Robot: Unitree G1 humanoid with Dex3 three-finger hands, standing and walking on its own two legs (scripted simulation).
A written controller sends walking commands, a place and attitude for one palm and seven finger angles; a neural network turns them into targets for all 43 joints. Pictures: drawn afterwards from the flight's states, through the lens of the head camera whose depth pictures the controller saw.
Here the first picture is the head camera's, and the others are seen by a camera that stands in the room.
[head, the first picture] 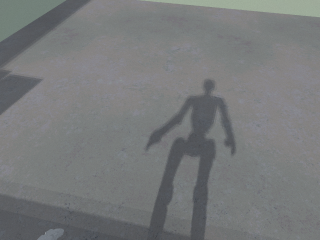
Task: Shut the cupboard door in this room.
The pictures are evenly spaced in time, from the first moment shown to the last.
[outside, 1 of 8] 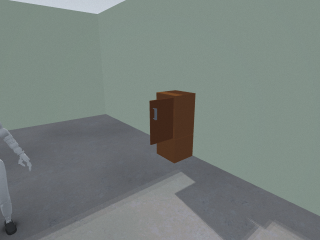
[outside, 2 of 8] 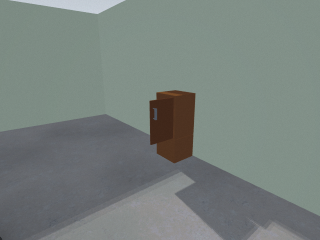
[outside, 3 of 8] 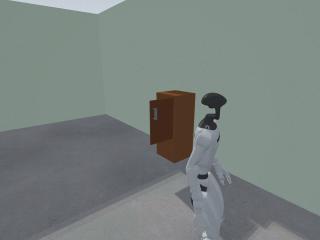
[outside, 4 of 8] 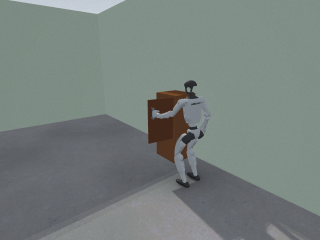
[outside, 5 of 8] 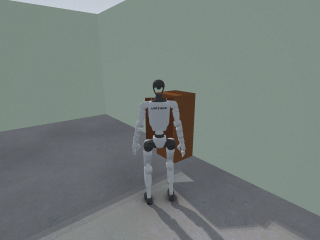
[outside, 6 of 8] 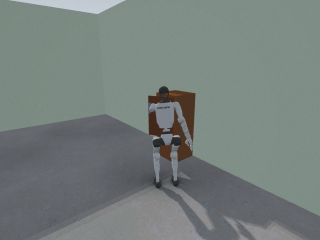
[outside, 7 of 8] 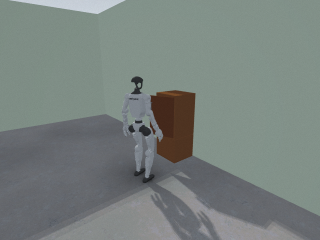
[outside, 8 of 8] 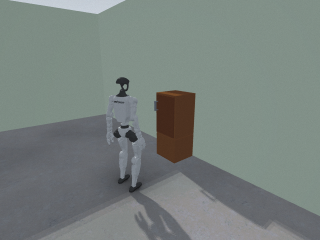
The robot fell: no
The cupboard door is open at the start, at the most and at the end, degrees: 89 89 0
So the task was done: yes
